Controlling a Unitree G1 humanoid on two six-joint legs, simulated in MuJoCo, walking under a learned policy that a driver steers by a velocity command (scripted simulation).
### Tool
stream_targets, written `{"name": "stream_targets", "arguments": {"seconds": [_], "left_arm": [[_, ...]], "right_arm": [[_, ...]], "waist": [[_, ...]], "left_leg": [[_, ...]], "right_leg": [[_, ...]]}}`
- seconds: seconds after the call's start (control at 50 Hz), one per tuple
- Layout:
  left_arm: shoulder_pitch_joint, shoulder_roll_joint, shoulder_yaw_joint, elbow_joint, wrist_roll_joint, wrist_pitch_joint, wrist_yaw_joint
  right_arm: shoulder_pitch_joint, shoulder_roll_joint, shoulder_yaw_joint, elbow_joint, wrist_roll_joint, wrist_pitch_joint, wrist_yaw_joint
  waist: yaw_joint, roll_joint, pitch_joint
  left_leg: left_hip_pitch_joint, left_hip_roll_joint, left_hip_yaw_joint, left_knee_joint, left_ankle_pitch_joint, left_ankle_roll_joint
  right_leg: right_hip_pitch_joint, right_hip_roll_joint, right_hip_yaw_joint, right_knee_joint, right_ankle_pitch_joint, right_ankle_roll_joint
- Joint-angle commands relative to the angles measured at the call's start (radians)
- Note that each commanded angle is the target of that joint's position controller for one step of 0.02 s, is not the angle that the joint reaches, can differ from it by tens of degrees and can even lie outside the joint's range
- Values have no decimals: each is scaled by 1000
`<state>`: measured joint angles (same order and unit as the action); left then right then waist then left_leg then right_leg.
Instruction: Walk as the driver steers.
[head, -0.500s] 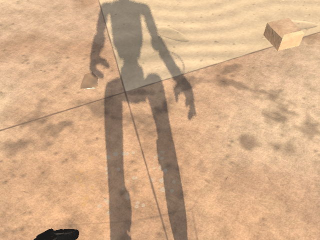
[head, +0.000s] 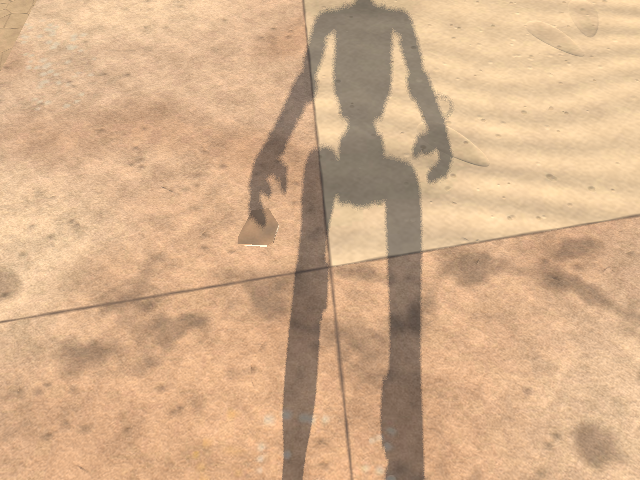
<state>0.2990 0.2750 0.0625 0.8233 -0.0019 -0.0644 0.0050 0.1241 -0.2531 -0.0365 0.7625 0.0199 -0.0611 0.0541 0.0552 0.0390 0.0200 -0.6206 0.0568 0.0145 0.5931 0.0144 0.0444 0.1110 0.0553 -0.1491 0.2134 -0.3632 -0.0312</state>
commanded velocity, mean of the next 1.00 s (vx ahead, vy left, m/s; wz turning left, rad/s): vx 0.50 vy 0.00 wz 0.25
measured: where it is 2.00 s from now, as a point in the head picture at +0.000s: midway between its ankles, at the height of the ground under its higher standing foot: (315, 222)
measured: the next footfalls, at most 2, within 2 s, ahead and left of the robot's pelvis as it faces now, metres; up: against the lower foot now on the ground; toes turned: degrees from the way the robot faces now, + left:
left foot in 0.06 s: +0.21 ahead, +0.11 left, +0.00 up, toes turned +4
right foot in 0.54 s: +0.52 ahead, -0.05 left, +0.00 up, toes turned +16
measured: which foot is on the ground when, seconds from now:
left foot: up 0.00-0.04, down 0.06-0.54, up 0.56-1.00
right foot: down 0.00-0.08, up 0.10-0.52, down 0.54-1.00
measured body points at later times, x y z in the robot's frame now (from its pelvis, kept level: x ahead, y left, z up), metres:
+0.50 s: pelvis +0.30 +0.02 +0.01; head +0.33 +0.04 +0.45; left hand +0.46 +0.30 -0.08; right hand +0.42 -0.25 -0.10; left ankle +0.17 +0.10 -0.73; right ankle +0.48 -0.07 -0.71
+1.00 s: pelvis +0.57 +0.08 +0.01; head +0.60 +0.09 +0.46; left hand +0.48 +0.34 -0.12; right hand +0.85 -0.07 -0.07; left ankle +0.69 +0.25 -0.70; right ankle +0.48 -0.06 -0.73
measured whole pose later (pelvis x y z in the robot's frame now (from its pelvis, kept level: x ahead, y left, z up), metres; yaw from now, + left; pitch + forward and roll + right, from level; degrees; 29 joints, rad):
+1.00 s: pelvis +0.57 +0.08 +0.01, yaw +15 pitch +3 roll -2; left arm 0.40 0.28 0.05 0.86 -0.02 -0.06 -0.01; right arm 0.04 -0.25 -0.03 0.66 0.01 -0.08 0.03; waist 0.11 0.03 0.02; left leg -0.58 0.05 -0.03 0.54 0.00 0.01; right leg 0.02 0.04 0.00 0.26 -0.32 -0.02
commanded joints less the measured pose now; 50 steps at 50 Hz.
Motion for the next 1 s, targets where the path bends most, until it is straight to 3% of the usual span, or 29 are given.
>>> {"name": "stream_targets", "arguments": {"seconds": [0.02, 0.04, 0.06, 0.08, 0.1, 0.12, 0.14, 0.16, 0.18, 0.22, 0.26, 0.3, 0.36, 0.4, 0.46, 0.5, 0.52, 0.54, 0.56, 0.58, 0.6, 0.62, 0.64, 0.68, 0.72, 0.78, 0.84, 0.94, 1.0], "left_arm": [[-15, 197, 51, -45, -7, 17, 23], [-33, 200, 50, -50, -7, 27, 30], [-36, 188, 41, -61, -5, 25, 37], [71, 65, 0, -106, 23, 0, 20], [38, 72, -11, -107, 14, -41, 0], [-66, 138, 7, -135, -29, -69, -17], [-114, 138, 2, -154, -35, -83, -20], [-130, 136, 6, -152, -11, -86, -13], [-119, 145, 15, -151, 6, -76, -8], [-79, 128, 16, -151, 16, -51, -5], [-93, 105, 9, -160, 20, -34, 2], [-163, 80, -2, -178, 20, -31, 4], [-263, 54, -15, -191, 11, -41, -8], [-307, 67, -12, -203, 0, -50, -19], [-328, 101, 0, -219, -1, -62, -32], [-278, 118, 9, -212, -1, -68, -34], [-197, 135, 21, -189, 2, -71, -31], [-69, 173, 37, -164, 13, -75, -25], [81, 249, 55, -149, 22, -74, -23], [156, 265, 65, -99, 7, -60, -35], [136, 174, 42, -107, -17, -57, -36], [66, 138, 28, -117, -12, -49, -30], [15, 126, 19, -126, 1, -43, -29], [-33, 97, 7, -126, 14, -44, -29], [-29, 97, 6, -113, 4, -49, -29], [-7, 139, 18, -89, -4, -46, -20], [23, 154, 20, -66, -11, -35, -14], [114, 165, 21, -12, -23, -15, -11], [115, 185, 29, 3, -25, 3, -1]], "right_arm": [[-22, -125, -41, -101, -2, -11, 12], [103, -165, -64, -76, -1, -7, 8], [265, -227, -94, -44, 0, -3, -7], [333, -335, -121, -39, 2, -1, -21], [341, -285, -101, -56, 4, -10, -19], [313, -227, -85, -58, -5, -12, -21], [250, -200, -77, -70, -3, -13, -23], [181, -175, -68, -85, -1, -11, -24], [137, -148, -57, -102, -10, -10, -27], [104, -150, -57, -122, -13, -9, -34], [115, -176, -64, -119, -11, -12, -46], [137, -190, -69, -109, -6, -9, -58], [194, -179, -63, -83, -3, -3, -64], [232, -183, -61, -62, -1, -1, -63], [256, -184, -61, -45, -3, 5, -64], [241, -191, -65, -41, -6, 11, -65], [223, -182, -61, -45, -6, 14, -64], [215, -149, -48, -55, -12, 14, -62], [289, -96, -27, -72, -30, 6, -63], [388, -60, -14, -67, -1, -8, -61], [300, -159, -33, -63, 14, -12, -59], [181, -185, -40, -91, 13, -14, -58], [125, -169, -37, -106, -1, -15, -57], [131, -138, -39, -108, -13, -16, -52], [159, -106, -33, -97, -11, -9, -52], [79, -81, -22, -123, -20, -7, -54], [-12, -60, -13, -139, -17, -16, -46], [-155, -65, -13, -181, -4, -30, -24], [-145, -96, -25, -191, -5, -43, -13]], "waist": [[-51, -137, -32], [-123, -131, -101], [-206, -77, -188], [-140, 171, -308], [-160, 151, -433], [-188, 88, -317], [-158, 13, -200], [-113, -53, -117], [-75, -38, -81], [-37, 1, -64], [-34, 5, -47], [-58, 18, -33], [-120, 45, -36], [-143, 53, -26], [-141, 57, -11], [-106, 80, -10], [-58, 76, -43], [1, 45, -149], [21, -123, -313], [-3, -395, -375], [33, -240, -258], [38, -146, -129], [17, -88, -59], [-34, -115, -25], [-51, -140, -37], [-38, -111, -16], [-6, -108, -4], [42, -105, 35], [3, -119, 31]], "left_leg": [[59, -73, 76, 7, -153, 58], [228, -113, 91, -20, -147, 87], [513, -87, -2, -65, -97, 135], [923, 180, -496, -78, -195, 314], [1060, 278, -867, -247, -301, 395], [992, 249, -727, -279, -320, 330], [836, 211, -595, -290, -267, 291], [676, 171, -497, -305, -167, 265], [564, 140, -433, -330, -70, 255], [448, 103, -376, -365, 29, 262], [372, 76, -307, -375, 105, 258], [342, 40, -249, -372, 90, 226], [348, 18, -215, -356, -9, 181], [396, 52, -253, -340, -59, 177], [515, 112, -325, -271, -53, 165], [558, 133, -350, -220, 40, 147], [559, 101, -329, -141, 169, 128], [505, 45, -280, 37, 213, 99], [285, -60, -203, 351, -52, 47], [-28, -166, -152, 619, -584, -9], [-145, -104, -207, 708, -563, -4], [-178, -58, -167, 704, -467, 0], [-153, -20, -132, 661, -396, -3], [-69, 33, -119, 559, -315, -12], [-35, 42, -93, 497, -299, -27], [-71, 55, -70, 338, -200, -56], [-31, 40, -48, 145, -33, -61], [16, 1, -34, -29, 41, -46], [74, -20, -46, -96, -52, -16]], "right_leg": [[50, -311, 20, 202, 1098, -90], [5, -287, -6, 377, 1163, -66], [-174, -246, -18, 634, 998, -28], [-628, -76, 5, 1031, 247, 42], [-824, 28, 220, 1192, -222, 40], [-920, -43, 279, 1211, -152, 14], [-919, -89, 260, 1131, -62, 0], [-872, -126, 245, 1031, -11, 6], [-798, -152, 244, 968, 26, 17], [-728, -160, 229, 899, 55, 51], [-712, -152, 204, 799, 115, 86], [-697, -136, 191, 635, 254, 106], [-622, -99, 174, 419, 464, 107], [-617, -92, 184, 359, 498, 93], [-647, -89, 200, 295, 406, 47], [-599, -80, 185, 270, 321, 11], [-490, -59, 160, 233, 319, -16], [-282, -117, 208, 260, 356, -64], [47, -306, 457, 295, 366, -169], [246, -449, 878, 137, 77, -292], [182, -431, 888, 83, -144, -252], [52, -394, 744, 67, -116, -210], [-72, -354, 640, 45, 4, -199], [-200, -288, 519, 3, 171, -188], [-233, -264, 441, -25, 283, -197], [-239, -264, 363, -58, 408, -210], [-237, -232, 281, -66, 437, -180], [-172, -263, 281, -30, 419, -164], [-110, -296, 329, 42, 481, -141]]}}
